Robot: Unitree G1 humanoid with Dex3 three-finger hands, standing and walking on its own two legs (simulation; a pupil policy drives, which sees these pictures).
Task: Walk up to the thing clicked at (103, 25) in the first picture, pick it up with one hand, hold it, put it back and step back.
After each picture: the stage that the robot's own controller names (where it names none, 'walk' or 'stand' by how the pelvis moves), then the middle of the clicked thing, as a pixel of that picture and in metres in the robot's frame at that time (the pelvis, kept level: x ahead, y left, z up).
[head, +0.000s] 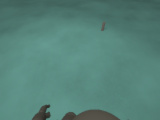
stand; (103, 26) +2.36 -0.29 -0.66
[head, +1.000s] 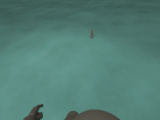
walk; (91, 34) +2.23 +0.15 -0.63
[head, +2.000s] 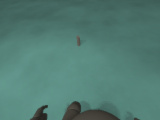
walk; (78, 41) +1.56 +0.39 -0.65
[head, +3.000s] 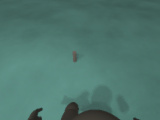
walk; (74, 56) +1.05 +0.33 -0.64
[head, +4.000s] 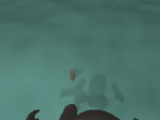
walk; (72, 75) +0.65 +0.25 -0.63
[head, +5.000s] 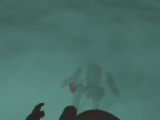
stand; (72, 88) +0.42 +0.17 -0.63
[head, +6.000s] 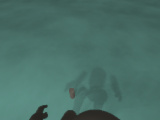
stand; (72, 93) +0.40 +0.19 -0.64
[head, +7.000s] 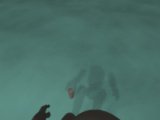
stand; (71, 93) +0.39 +0.20 -0.66
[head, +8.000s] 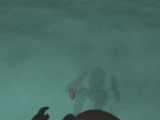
stand; (72, 94) +0.40 +0.20 -0.66
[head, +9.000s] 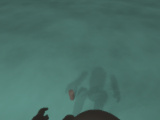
stand; (71, 95) +0.39 +0.20 -0.66
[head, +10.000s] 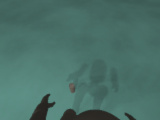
go down; (72, 88) +0.40 +0.19 -0.65
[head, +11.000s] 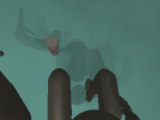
go down; (53, 47) +0.48 +0.22 -0.23
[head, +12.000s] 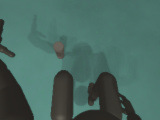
approach; (59, 51) +0.48 +0.21 -0.26
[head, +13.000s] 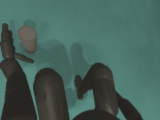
close in; (29, 43) +0.46 +0.26 -0.17
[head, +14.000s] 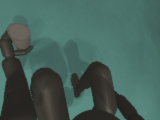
lift; (22, 41) +0.45 +0.27 -0.17
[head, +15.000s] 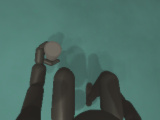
lift; (52, 54) +0.38 +0.25 -0.07
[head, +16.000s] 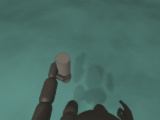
hold; (64, 70) +0.32 +0.16 +0.07
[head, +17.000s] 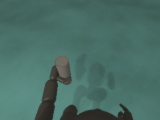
hold; (65, 72) +0.31 +0.17 +0.04
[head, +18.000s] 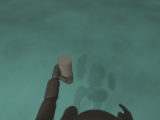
hold; (67, 72) +0.32 +0.16 +0.04
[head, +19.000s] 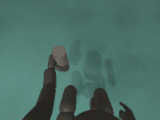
crouch; (62, 61) +0.39 +0.18 -0.02
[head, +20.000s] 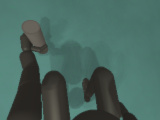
lower; (38, 41) +0.49 +0.25 -0.10
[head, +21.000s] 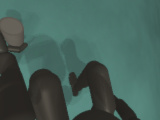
lower; (15, 39) +0.47 +0.28 -0.18
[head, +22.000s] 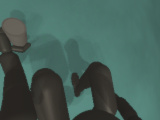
lower; (18, 39) +0.46 +0.28 -0.17
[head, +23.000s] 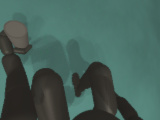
lower; (20, 41) +0.45 +0.28 -0.17
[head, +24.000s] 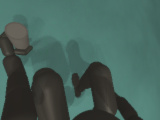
lower; (21, 42) +0.45 +0.28 -0.17
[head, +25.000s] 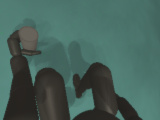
open; (29, 44) +0.45 +0.25 -0.17
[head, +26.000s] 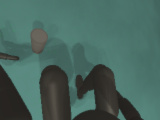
stand; (38, 44) +0.44 +0.25 -0.18
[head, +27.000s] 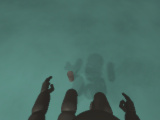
stand; (71, 76) +0.42 +0.17 -0.49
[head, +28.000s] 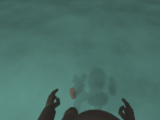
stand; (72, 93) +0.39 +0.17 -0.60
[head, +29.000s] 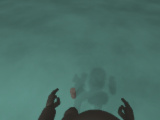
stand; (73, 93) +0.39 +0.16 -0.60
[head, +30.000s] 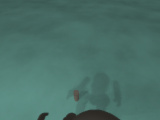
stand; (76, 95) +0.41 +0.15 -0.65
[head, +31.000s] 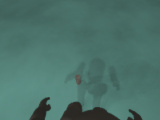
walk; (78, 79) +0.48 +0.13 -0.63
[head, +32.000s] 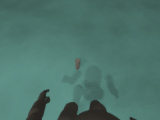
walk; (77, 64) +0.73 +0.15 -0.63
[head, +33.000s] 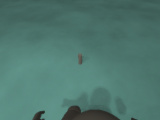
stand; (80, 59) +1.04 +0.23 -0.64
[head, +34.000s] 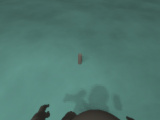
stand; (80, 59) +1.04 +0.18 -0.66
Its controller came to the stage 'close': yes
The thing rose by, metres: 0.69
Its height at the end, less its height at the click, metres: +0.00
